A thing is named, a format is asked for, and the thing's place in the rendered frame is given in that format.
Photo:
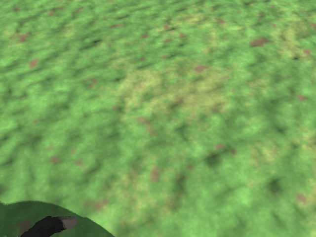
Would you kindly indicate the left robot hand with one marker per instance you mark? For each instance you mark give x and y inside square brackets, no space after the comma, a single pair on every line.
[48,226]

